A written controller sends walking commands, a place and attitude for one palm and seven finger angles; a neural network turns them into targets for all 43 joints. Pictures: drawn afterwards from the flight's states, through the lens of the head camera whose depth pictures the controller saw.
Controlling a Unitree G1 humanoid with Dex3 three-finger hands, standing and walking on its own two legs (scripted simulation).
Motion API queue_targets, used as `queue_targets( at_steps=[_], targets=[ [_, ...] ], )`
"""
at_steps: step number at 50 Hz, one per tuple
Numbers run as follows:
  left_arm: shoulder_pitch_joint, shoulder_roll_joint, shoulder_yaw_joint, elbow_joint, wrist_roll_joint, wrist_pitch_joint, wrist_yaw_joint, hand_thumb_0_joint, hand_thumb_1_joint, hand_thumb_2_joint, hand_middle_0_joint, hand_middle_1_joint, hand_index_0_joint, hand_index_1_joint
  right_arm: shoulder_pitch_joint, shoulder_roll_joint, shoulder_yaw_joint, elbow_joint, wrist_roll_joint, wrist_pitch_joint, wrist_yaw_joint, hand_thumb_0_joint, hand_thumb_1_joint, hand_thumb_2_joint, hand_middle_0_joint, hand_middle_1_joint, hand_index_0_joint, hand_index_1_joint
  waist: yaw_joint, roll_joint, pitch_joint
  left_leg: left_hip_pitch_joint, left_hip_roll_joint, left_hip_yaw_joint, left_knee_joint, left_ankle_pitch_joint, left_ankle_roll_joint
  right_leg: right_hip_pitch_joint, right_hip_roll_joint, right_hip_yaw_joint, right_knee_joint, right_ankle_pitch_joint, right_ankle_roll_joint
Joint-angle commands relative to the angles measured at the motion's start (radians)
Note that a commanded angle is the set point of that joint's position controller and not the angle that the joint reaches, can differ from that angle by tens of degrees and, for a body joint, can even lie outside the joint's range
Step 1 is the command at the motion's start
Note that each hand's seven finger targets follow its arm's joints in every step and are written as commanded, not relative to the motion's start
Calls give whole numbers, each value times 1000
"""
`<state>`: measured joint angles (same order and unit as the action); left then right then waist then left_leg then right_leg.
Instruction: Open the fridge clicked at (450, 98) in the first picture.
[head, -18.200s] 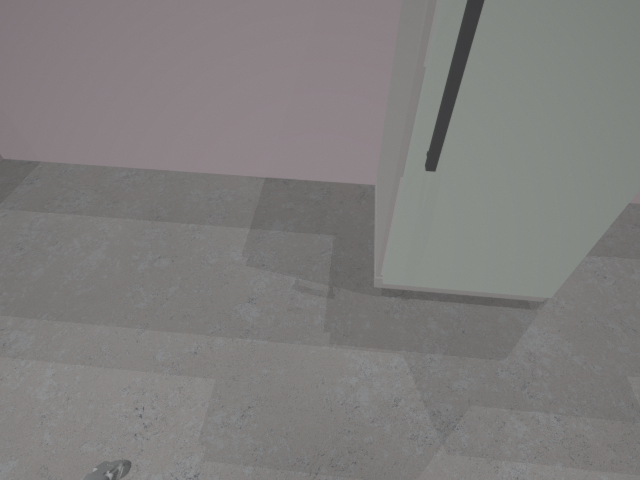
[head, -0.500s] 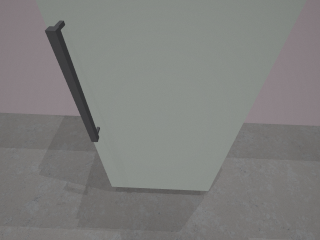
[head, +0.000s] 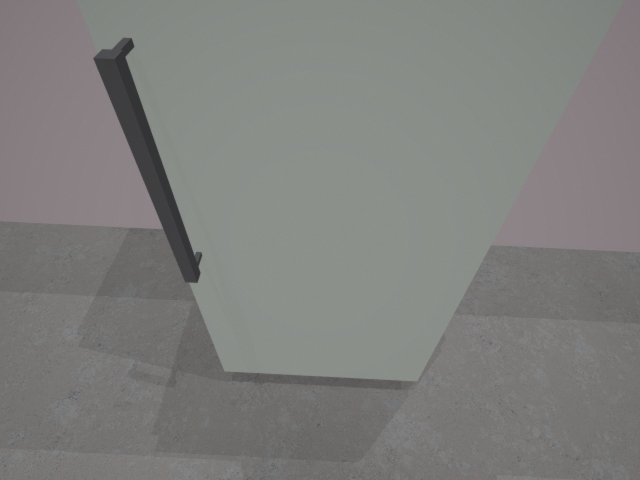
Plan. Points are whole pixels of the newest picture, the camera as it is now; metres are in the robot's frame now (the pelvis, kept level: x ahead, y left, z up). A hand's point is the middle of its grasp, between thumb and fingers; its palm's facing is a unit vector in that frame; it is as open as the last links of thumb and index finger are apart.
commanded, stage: look again from close up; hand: left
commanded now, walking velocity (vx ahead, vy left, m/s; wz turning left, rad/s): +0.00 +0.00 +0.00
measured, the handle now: (166, 186) +0.49 +0.27 +0.08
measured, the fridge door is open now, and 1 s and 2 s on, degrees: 0 0 0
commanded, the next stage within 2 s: shuffle to correct the standing spot in 0.02 s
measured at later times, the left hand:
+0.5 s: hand out of the picture +0.02 +0.24 -0.18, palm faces +0.05 -0.96 -0.28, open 7.3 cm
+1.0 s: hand out of the picture +0.05 +0.30 -0.18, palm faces -0.05 -0.98 -0.19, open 7.4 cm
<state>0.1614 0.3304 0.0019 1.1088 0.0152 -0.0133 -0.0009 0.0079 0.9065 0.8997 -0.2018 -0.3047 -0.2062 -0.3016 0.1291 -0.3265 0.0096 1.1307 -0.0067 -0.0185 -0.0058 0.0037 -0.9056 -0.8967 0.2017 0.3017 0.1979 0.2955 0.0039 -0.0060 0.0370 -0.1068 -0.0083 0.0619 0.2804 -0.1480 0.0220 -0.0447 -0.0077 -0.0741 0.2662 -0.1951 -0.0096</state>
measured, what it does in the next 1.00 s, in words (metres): steps to the left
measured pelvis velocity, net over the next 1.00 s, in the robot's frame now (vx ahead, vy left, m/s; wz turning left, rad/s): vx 0.00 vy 0.12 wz -0.02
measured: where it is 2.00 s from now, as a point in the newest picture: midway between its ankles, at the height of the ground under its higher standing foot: outside the picture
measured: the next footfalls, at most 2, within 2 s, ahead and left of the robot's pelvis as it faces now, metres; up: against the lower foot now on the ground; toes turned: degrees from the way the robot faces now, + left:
right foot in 1.16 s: +0.02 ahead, -0.05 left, +0.00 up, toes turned -2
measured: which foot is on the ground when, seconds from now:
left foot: down 0.00-1.00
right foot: down 0.00-0.62, up 0.64-1.00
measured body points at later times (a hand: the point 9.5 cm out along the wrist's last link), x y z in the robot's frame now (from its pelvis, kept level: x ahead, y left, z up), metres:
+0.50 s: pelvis +0.00 +0.03 -0.01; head +0.01 +0.03 +0.44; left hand +0.02 +0.29 -0.16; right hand +0.04 -0.23 -0.16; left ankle +0.00 +0.12 -0.74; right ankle -0.03 -0.11 -0.75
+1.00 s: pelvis +0.00 +0.12 -0.01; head +0.03 +0.13 +0.44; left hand +0.06 +0.35 -0.17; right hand -0.02 -0.11 -0.16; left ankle +0.02 +0.19 -0.75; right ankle -0.03 -0.01 -0.71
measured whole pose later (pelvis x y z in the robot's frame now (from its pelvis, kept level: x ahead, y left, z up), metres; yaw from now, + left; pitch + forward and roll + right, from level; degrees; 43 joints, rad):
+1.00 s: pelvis +0.00 +0.12 -0.01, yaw -1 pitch +1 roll +0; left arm 0.21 0.20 0.04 1.03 0.03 0.06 0.00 0.01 0.91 0.90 -0.20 -0.30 -0.20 -0.30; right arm 0.30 -0.14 -0.03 1.08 -0.03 -0.01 -0.04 0.00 -0.90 -0.90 0.20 0.30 0.20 0.30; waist -0.05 -0.02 0.03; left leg -0.23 -0.02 0.11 0.38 -0.18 0.07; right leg -0.33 -0.02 -0.01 0.77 -0.43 0.02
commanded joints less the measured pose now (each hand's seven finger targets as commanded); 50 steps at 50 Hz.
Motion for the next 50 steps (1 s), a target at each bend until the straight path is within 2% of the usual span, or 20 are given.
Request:
queue_targets(
  at_steps=[1,8,15,18,21,23,25,27,29,30,31,32,33,34,35,37,40,44,45,50],
  targets=[
    [-21,196,41,-55,2,-21,16,0,900,900,-200,-300,-200,-300,-28,-205,-36,-58,0,-23,-11,0,-900,-900,200,300,200,300,-3,4,-57,38,149,-140,-30,188,-4,-16,-148,118,-45,172,-8],
    [-21,203,42,-57,3,-21,18,0,900,900,-200,-300,-200,-300,-27,-209,-38,-59,-1,-19,-11,0,-900,-900,200,300,200,300,0,12,-48,32,140,-135,-20,183,-4,-16,-160,122,-45,192,-13],
    [59,114,34,-46,2,10,35,0,900,900,-200,-300,-200,-300,62,-78,-20,-60,-9,24,-8,0,-900,-900,200,300,200,300,10,-19,-30,-31,115,-94,61,137,-33,-27,-212,145,12,255,-22],
    [84,137,52,-51,3,17,44,0,900,900,-200,-300,-200,-300,68,-72,-29,-84,-15,38,-9,0,-900,-900,200,300,200,300,21,-65,2,-125,91,-60,129,65,-44,-6,-274,196,19,284,-56],
    [124,157,75,-63,5,19,59,0,900,900,-200,-300,-200,-300,82,-56,-44,-116,-22,52,-10,0,-900,-900,200,300,200,300,36,-129,14,-222,67,-30,279,-99,-50,15,-372,261,36,368,-126],
    [148,156,89,-72,11,18,69,0,900,900,-200,-300,-200,-300,80,-48,-57,-141,-22,63,-9,0,-900,-900,200,300,200,300,51,-156,34,-310,67,-57,451,-281,-48,7,-428,304,40,404,-184],
    [139,152,99,-92,19,15,78,0,900,900,-200,-300,-200,-300,88,-36,-67,-170,-18,66,-3,0,-900,-900,200,300,200,300,39,-150,52,-343,98,-109,542,-335,-43,-44,-459,305,55,382,-197],
    [78,148,103,-122,24,13,70,0,900,900,-200,-300,-200,-300,136,0,-69,-175,-11,61,7,0,-900,-900,200,300,200,300,-6,-150,46,-253,99,-93,389,-272,-51,-124,-403,223,113,353,-146],
    [53,120,97,-141,15,21,54,0,900,900,-200,-300,-200,-300,238,9,-72,-146,-9,45,6,0,-900,-900,200,300,200,300,-44,-98,6,-20,50,-7,190,-36,-62,-265,-289,128,240,231,-69],
    [66,61,87,-154,10,32,49,0,900,900,-200,-300,-200,-300,292,-40,-84,-139,-13,31,0,0,-900,-900,200,300,200,300,-56,131,-40,42,127,-132,119,61,-32,-334,-165,34,407,8,-11],
    [60,-4,74,-177,5,45,48,0,900,900,-200,-300,-200,-300,307,-106,-101,-145,-17,31,-4,0,-900,-900,200,300,200,300,-59,354,-17,-11,278,-331,-11,111,54,-430,-33,-46,604,-406,46],
    [63,-17,68,-177,3,54,51,0,900,900,-200,-300,-200,-300,274,-115,-98,-163,-15,39,-9,0,-900,-900,200,300,200,300,-53,324,-9,-129,310,-323,-46,20,119,-391,-34,42,739,-459,29],
    [95,-30,63,-160,4,50,45,0,900,900,-200,-300,-200,-300,229,-70,-84,-171,-18,28,-9,0,-900,-900,200,300,200,300,-28,214,-17,-166,300,-319,-73,-194,132,-367,-58,67,778,-405,12],
    [98,-20,63,-139,9,46,35,0,900,900,-200,-300,-200,-300,190,-89,-85,-176,-19,14,-14,0,-900,-900,200,300,200,300,-17,175,-10,-175,291,-364,-96,-318,134,-380,-66,77,787,-354,8],
    [94,-3,66,-125,17,38,25,0,900,900,-200,-300,-200,-300,167,-93,-86,-174,-21,5,-19,0,-900,-900,200,300,200,300,-8,88,-4,-169,295,-382,-99,-347,139,-392,-70,92,774,-303,5],
    [110,-58,50,-102,13,33,16,0,900,900,-200,-300,-200,-300,189,-47,-73,-145,-21,-6,-26,0,-900,-900,200,300,200,300,-14,12,5,-129,292,-355,-121,-308,119,-387,-74,97,687,-241,22],
    [120,-79,39,-90,9,37,13,0,900,900,-200,-300,-200,-300,221,-10,-66,-110,-20,-9,-38,0,-900,-900,200,300,200,300,-30,30,-3,-61,310,-334,-113,-189,120,-385,-65,103,563,-234,33],
    [94,-61,48,-116,16,62,5,0,900,900,-200,-300,-200,-300,249,-38,-78,-85,-22,0,-50,0,-900,-900,200,300,200,300,-48,43,25,-65,348,-343,-125,-191,127,-404,-51,116,559,-229,34],
    [86,-59,51,-125,18,59,3,0,900,900,-200,-300,-200,-300,254,-35,-81,-84,-24,-3,-52,0,-900,-900,200,300,200,300,-46,34,34,-49,358,-348,-105,-112,139,-422,-54,118,535,-233,33],
    [81,-82,51,-140,14,55,4,0,900,900,-200,-300,-200,-300,254,-32,-86,-63,-26,-3,-53,0,-900,-900,200,300,200,300,-47,90,-20,-13,325,-280,-30,133,134,-346,-32,82,431,-236,36]
  ],
)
